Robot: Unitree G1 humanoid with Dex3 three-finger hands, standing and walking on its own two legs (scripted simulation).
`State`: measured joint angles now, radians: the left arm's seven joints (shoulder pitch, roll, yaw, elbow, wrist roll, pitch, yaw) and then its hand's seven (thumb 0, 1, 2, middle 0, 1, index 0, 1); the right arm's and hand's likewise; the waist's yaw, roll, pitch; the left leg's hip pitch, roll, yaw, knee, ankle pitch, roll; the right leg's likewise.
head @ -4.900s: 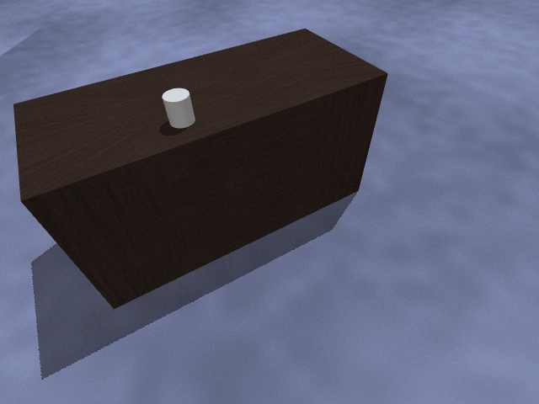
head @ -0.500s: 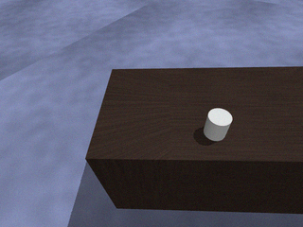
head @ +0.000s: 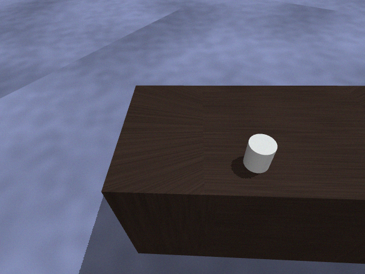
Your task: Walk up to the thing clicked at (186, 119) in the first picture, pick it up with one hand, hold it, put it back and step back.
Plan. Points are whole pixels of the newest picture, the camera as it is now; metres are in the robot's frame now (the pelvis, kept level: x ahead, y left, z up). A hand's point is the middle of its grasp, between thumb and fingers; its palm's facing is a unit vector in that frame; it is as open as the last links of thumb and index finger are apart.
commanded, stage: stand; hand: right
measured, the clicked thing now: (259, 153) +0.49 -0.22 -0.08
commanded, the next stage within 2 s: rise first in 1.98 s
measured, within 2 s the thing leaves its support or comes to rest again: neither
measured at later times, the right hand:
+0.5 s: hand out of the picture +0.05 -0.26 -0.16, palm faces -0.01 +0.94 -0.33, open 7.4 cm
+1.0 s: hand out of the picture +0.08 -0.25 -0.16, palm faces -0.02 +0.94 -0.33, open 7.4 cm
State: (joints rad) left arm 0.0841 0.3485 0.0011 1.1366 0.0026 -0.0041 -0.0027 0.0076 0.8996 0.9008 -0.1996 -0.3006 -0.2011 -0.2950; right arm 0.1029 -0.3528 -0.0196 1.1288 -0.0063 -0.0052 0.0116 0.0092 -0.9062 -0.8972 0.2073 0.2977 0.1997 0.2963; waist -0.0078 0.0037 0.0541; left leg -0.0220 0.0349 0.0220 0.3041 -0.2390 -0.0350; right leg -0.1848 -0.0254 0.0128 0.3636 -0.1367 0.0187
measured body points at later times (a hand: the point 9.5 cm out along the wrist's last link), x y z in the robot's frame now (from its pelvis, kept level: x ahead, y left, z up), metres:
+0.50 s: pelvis +0.00 +0.00 +0.00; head +0.02 -0.01 +0.45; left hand +0.07 +0.30 -0.13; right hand +0.05 -0.31 -0.14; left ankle -0.04 +0.14 -0.75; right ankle +0.04 -0.13 -0.75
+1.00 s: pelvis +0.01 +0.00 +0.00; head +0.03 +0.00 +0.45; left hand +0.09 +0.31 -0.13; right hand +0.09 -0.30 -0.14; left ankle -0.04 +0.14 -0.75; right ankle +0.04 -0.13 -0.75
